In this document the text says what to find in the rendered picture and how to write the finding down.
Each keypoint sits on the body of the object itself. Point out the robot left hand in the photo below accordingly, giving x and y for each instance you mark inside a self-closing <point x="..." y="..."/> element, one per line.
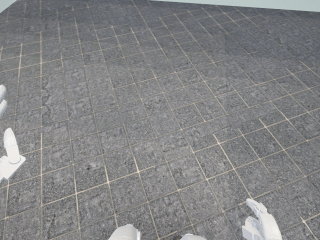
<point x="13" y="161"/>

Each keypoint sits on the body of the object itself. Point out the robot right hand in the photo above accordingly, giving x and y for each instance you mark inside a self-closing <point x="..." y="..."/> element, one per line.
<point x="263" y="228"/>

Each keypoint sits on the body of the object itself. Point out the robot left thigh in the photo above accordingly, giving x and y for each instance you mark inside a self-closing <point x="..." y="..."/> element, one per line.
<point x="126" y="232"/>

